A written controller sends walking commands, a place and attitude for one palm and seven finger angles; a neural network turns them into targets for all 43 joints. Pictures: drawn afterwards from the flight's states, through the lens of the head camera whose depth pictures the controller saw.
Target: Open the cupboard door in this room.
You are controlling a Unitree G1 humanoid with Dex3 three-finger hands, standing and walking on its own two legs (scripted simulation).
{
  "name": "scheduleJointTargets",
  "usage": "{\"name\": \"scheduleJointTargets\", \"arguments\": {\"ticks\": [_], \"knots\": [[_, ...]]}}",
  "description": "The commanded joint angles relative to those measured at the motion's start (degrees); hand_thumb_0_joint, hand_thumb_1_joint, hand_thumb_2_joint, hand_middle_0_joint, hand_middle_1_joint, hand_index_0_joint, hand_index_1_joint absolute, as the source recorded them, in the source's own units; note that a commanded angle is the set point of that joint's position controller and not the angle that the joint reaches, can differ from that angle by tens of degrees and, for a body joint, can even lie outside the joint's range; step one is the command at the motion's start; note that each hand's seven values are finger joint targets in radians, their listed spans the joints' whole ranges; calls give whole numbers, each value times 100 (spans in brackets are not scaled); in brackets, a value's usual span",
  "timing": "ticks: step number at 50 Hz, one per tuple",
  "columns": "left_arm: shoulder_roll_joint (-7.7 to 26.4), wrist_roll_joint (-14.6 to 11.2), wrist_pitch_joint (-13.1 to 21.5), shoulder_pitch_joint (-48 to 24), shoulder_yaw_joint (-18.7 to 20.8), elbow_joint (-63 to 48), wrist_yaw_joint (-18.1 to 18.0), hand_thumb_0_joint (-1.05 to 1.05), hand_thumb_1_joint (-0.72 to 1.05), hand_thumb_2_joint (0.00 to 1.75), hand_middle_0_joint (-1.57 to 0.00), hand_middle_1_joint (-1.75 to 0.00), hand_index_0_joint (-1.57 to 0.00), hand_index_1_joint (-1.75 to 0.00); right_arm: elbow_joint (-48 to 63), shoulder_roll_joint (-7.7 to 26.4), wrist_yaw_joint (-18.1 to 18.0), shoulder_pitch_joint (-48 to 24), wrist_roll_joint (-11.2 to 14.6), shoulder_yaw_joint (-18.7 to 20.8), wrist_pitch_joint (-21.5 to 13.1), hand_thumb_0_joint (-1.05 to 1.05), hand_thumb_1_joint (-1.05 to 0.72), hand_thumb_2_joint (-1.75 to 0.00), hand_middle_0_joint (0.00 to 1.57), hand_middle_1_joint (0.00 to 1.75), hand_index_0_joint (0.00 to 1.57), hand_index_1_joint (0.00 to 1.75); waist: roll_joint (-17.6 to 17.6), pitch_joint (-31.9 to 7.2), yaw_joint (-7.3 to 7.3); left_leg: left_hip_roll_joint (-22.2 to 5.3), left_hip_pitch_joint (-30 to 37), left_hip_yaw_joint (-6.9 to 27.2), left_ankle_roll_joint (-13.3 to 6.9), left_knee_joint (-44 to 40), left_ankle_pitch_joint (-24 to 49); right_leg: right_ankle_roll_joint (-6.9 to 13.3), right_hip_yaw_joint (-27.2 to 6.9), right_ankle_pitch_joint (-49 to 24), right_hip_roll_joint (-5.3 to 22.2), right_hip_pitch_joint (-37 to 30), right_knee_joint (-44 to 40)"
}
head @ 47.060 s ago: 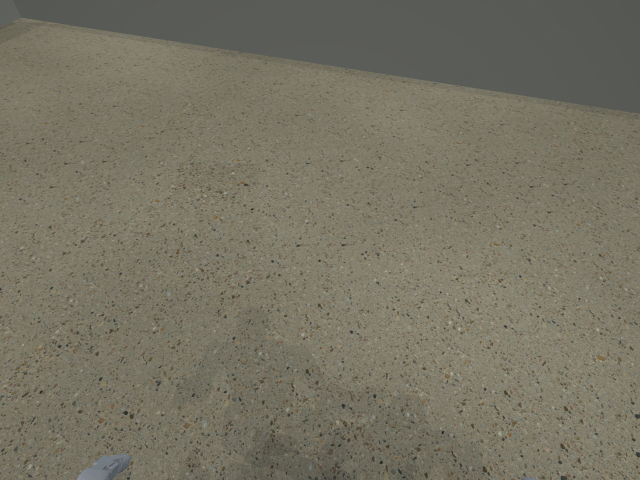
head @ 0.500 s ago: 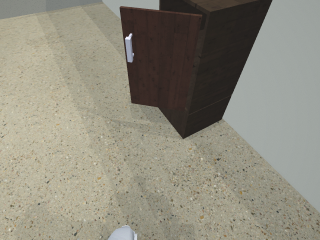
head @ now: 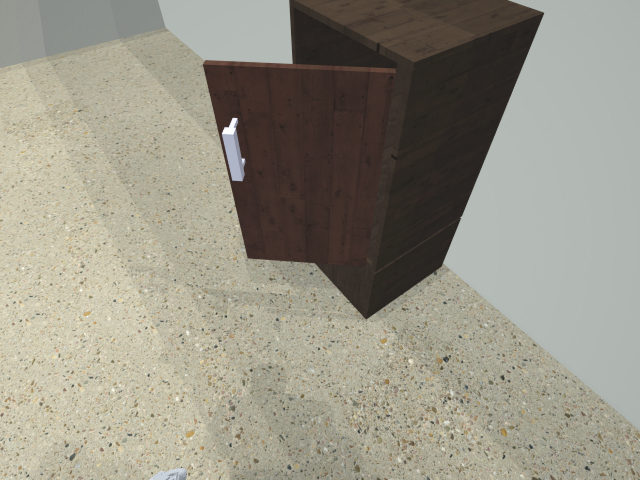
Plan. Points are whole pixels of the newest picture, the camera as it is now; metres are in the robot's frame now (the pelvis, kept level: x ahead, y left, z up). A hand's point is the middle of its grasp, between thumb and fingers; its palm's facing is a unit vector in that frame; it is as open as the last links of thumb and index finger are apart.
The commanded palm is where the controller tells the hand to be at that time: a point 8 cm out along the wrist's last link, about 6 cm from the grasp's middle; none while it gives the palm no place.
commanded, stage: take the last steps up to it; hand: left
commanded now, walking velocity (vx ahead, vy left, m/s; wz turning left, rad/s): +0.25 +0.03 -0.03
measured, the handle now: (236, 149) +0.74 +0.22 -0.03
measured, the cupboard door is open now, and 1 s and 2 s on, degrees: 49 49 49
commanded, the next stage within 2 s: come to a stop and stand still in 0.24 s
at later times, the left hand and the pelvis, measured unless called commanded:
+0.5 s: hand out of the picture +0.13 +0.21 -0.20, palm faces +0.07 -0.99 -0.15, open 7.4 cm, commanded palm none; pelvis +0.16 +0.04 -0.01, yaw +0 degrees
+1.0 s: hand (215, 460) +0.18 +0.17 -0.16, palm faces +0.01 -0.97 -0.23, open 7.4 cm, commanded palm none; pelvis +0.14 -0.02 +0.00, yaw -1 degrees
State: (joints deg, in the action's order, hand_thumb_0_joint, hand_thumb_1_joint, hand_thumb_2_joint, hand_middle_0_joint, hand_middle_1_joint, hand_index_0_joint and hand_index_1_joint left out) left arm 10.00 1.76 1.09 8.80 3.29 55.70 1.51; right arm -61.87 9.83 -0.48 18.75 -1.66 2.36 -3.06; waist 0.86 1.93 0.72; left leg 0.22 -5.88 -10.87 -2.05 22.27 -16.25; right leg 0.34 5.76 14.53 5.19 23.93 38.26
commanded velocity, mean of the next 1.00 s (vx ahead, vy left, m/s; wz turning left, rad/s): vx -0.01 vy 0.00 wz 0.00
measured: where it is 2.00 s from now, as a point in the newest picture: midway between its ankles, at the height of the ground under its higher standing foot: outside the picture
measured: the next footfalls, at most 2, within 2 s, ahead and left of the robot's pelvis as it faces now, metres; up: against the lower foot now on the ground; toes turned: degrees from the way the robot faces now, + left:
right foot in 0.04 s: +0.11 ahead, -0.12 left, +0.00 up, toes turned -7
left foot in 0.40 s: +0.27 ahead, +0.14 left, +0.00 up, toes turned +6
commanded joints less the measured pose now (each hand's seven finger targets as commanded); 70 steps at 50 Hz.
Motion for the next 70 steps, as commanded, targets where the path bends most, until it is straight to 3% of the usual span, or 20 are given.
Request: {"name": "scheduleJointTargets", "arguments": {"ticks": [1, 3, 5, 10, 18, 20, 22, 25, 31, 39, 41, 42, 43, 44, 48, 54, 57, 63, 64, 70], "knots": [[634, 3, 165, 1122, 153, 75, -60, 0, 90, 90, -20, -30, -20, -30, 188, 576, -12, 79, 49, 89, -71, 0, -90, -90, 20, 30, 20, 30, 307, -243, -531, -864, -1128, 510, -228, 710, 434, 206, -376, -327, 65, -2184, -1231], [1434, -47, 231, 2116, 290, 323, -160, 0, 90, 90, -20, -30, -20, -30, 489, 471, 63, -161, 84, 61, -59, 0, -90, -90, 20, 30, 20, 30, 1647, -482, -842, -67, -3036, 279, 184, 3474, -1997, 1332, -3135, -588, 2160, -3398, -2444], [1037, -74, 256, 1474, 203, 173, -234, 0, 90, 90, -20, -30, -20, -30, 434, 482, 56, -481, 68, 121, -21, 0, -90, -90, 20, 30, 20, 30, 949, -1, -585, -491, -3320, 1023, 217, 4140, -1119, 1256, -2610, -556, 1846, -2607, -2543], [618, -77, 346, 979, 45, 160, -215, 0, 90, 90, -20, -30, -20, -30, 250, 73, 105, -202, 71, 43, 137, 0, -90, -90, 20, 30, 20, 30, 594, -73, -112, -594, -2326, 743, 456, 2953, -196, 893, -669, -2392, 1176, -1765, -2484], [619, -87, 199, 914, 34, 437, -213, 0, 90, 90, -20, -30, -20, -30, 154, 300, 100, 87, 32, 42, -20, 0, -90, -90, 20, 30, 20, 30, 229, -109, 114, -288, -138, 609, 376, 413, 1242, 389, -252, -837, 591, -791, -1389], [160, -192, 92, 1403, -111, 444, -276, 0, 90, 90, -20, -30, -20, -30, 102, 1080, -80, 621, 4, 124, -32, 0, -90, -90, 20, 30, 20, 30, -1629, -959, 137, -2109, 614, 2531, -479, -11, 3817, -153, 90, 1683, -238, -389, 312], [187, -154, -44, 1374, -178, 483, -337, 0, 90, 90, -20, -30, -20, -30, 275, 1006, -218, 16, 12, 38, 83, 0, -90, -90, 20, 30, 20, 30, -834, -451, -1, -2201, -228, 2350, -853, -192, 4301, -125, -378, 2139, -168, -591, 1056], [488, -116, -276, 1190, -59, 498, -338, 0, 90, 90, -20, -30, -20, -30, 311, 1014, -339, -224, 54, 41, 207, 0, -90, -90, 20, 30, 20, 30, -1176, -339, 44, -2185, -380, 2014, -847, -63, 5290, -199, -612, 1872, -101, -342, 1641], [539, -65, -529, 1008, 153, 66, -258, 0, 90, 90, -20, -30, -20, -30, 544, 1195, -378, -698, 48, 235, 351, 0, -90, -90, 20, 30, 20, 30, -722, -707, -64, -2217, -522, 1746, -922, -219, 3169, -267, -778, 1320, -310, 205, 2656], [385, -60, -418, 1088, 116, -105, -195, 0, 90, 90, -20, -30, -20, -30, 653, 1228, -166, -899, -25, 351, 432, 0, -90, -90, 20, 30, 20, 30, -1256, -514, -154, -1706, -1472, 1752, -480, -642, -484, -64, -162, 830, -419, -1219, -35], [539, -30, -342, 1582, 131, 63, -225, 0, 90, 90, -20, -30, -20, -30, 676, 1006, -105, -891, 20, 328, 482, 0, -90, -90, 20, 30, 20, 30, -459, -443, -356, -1054, -2062, 1301, -85, -160, -1273, 9, -194, 346, -374, -2084, -1337], [866, 24, -243, 1462, 134, 24, -272, 0, 90, 90, -20, -30, -20, -30, 728, 557, -69, -832, 88, 230, 512, 0, -90, -90, 20, 30, 20, 30, 759, -176, -328, -420, -2320, 887, 250, 810, -1377, 327, -1567, 1560, 545, -1709, -2459], [1249, 14, -217, 966, 145, -156, -302, 0, 90, 90, -20, -30, -20, -30, 905, 351, 8, -1024, 94, 157, 549, 0, -90, -90, 20, 30, 20, 30, 1659, 260, -289, -184, -2293, 768, 394, 1644, -1302, 684, -2622, 2758, 1526, -626, -3317], [1266, 8, -184, 541, 82, -345, -311, 0, 90, 90, -20, -30, -20, -30, 955, 548, 69, -1109, 60, 180, 551, 0, -90, -90, 20, 30, 20, 30, 1187, 483, -226, -285, -1985, 1065, 307, 2169, -1156, 858, -2588, 2804, 1650, 75, -3410], [1020, -31, -64, 159, 53, -289, -295, 0, 90, 90, -20, -30, -20, -30, 577, 499, 93, -463, 57, 167, 484, 0, -90, -90, 20, 30, 20, 30, 1102, 353, 7, -190, -1685, 980, 322, 2361, -362, 658, -1547, 569, 966, -493, -2683], [1039, -92, -39, 694, 95, 54, -307, 0, 90, 90, -20, -30, -20, -30, 428, 475, -8, -160, 105, 71, 294, 0, -90, -90, 20, 30, 20, 30, 464, -150, -142, -82, -636, 1000, 309, 58, 661, 500, -1331, -1481, 848, -1363, -1490], [599, -121, -82, 840, 11, 126, -324, 0, 90, 90, -20, -30, -20, -30, 403, 812, -133, -166, 94, 89, 239, 0, -90, -90, 20, 30, 20, 30, -174, -513, -260, -926, -270, 1615, -112, 252, 2363, 120, -702, -945, 135, -1298, -1136], [602, -98, 9, 1470, -152, 557, -593, 0, 90, 90, -20, -30, -20, -30, 739, 744, -99, -868, 193, -36, 148, 0, -90, -90, 20, 30, 20, 30, -720, -43, -431, -719, -646, 1153, 130, 1261, 2023, 163, -1094, -2064, 445, -1214, -1565], [1003, -80, 84, 1002, -116, 243, -527, 0, 90, 90, -20, -30, -20, -30, 850, 410, -39, -420, 132, -53, 234, 0, -90, -90, 20, 30, 20, 30, -418, -308, -24, -329, -867, 1078, 206, 1017, 299, 394, -1459, -1091, 760, -1185, -1585], [531, -66, -4, 895, -221, 188, -417, 0, 90, 90, -20, -30, -20, -30, 860, 699, -75, -154, 89, -78, 153, 0, -90, -90, 20, 30, 20, 30, -360, -269, -97, -789, -718, 1593, -166, 342, 1833, 119, -484, -100, -135, -1205, -908]]}}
